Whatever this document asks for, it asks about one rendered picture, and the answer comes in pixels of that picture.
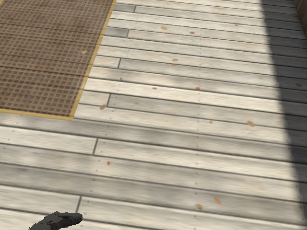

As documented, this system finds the left robot hand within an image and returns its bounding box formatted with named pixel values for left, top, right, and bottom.
left=29, top=211, right=83, bottom=230

